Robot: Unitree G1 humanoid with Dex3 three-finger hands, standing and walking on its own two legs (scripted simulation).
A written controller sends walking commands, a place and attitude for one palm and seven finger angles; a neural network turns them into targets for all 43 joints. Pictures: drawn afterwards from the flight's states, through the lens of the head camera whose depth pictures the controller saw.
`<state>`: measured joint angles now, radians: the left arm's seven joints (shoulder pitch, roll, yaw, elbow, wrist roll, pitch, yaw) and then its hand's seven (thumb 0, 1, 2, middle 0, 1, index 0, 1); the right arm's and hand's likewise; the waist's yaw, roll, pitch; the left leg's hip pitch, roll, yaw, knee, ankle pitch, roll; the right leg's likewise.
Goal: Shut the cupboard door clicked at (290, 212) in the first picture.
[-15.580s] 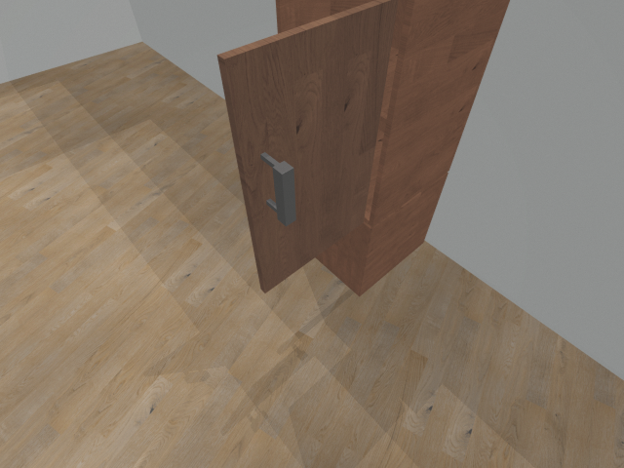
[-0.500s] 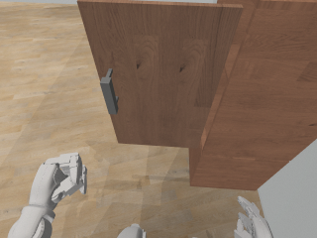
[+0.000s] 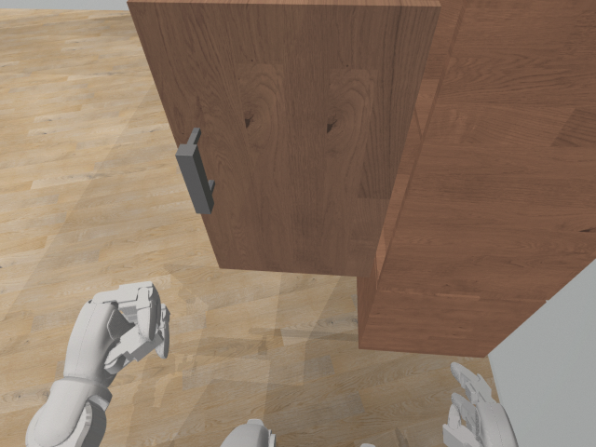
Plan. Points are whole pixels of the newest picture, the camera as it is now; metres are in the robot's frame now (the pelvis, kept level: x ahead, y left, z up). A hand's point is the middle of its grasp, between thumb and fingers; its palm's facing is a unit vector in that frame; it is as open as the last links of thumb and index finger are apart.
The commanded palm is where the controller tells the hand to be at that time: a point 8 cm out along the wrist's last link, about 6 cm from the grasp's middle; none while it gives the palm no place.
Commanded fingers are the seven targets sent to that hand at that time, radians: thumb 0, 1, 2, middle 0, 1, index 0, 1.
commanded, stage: bring the fist close to the handle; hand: left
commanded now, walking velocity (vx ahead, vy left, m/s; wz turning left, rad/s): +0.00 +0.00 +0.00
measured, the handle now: (200, 171) +0.51 +0.20 +0.07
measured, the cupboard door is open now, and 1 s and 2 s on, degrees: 90 90 85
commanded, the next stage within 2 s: push the door shut along its arc in 1.28 s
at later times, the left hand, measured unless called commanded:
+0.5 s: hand (186, 262) +0.33 +0.18 +0.08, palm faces -0.04 -1.00 -0.02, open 3.1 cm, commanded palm +0.31 +0.23 +0.08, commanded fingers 0.00 0.90 0.90 -1.30 -1.50 -1.30 -1.50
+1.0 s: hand (206, 215) +0.41 +0.17 +0.08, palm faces -0.02 -1.00 -0.01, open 3.1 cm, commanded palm +0.38 +0.22 +0.08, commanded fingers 0.00 0.90 0.90 -1.30 -1.50 -1.30 -1.50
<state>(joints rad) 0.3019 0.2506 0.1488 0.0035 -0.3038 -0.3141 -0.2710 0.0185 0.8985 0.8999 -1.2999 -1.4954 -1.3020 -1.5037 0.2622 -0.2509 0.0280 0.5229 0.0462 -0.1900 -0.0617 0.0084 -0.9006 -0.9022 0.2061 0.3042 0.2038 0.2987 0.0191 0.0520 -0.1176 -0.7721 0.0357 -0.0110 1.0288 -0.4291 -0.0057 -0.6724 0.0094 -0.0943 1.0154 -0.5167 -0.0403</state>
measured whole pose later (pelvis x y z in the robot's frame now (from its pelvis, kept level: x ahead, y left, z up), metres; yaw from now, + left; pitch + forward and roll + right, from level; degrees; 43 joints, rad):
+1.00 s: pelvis +0.00 +0.01 +0.00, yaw -2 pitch +13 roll -1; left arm -0.47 0.28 0.22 0.74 -0.20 -0.35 -0.18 0.02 0.90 0.90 -1.30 -1.50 -1.30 -1.50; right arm 0.30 -0.26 0.01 0.64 0.04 -0.07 -0.03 0.01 -0.90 -0.90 0.21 0.30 0.20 0.30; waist -0.05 0.03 -0.11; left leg -0.83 0.04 0.03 0.99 -0.40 0.01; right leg -0.75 0.01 -0.06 0.99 -0.48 -0.03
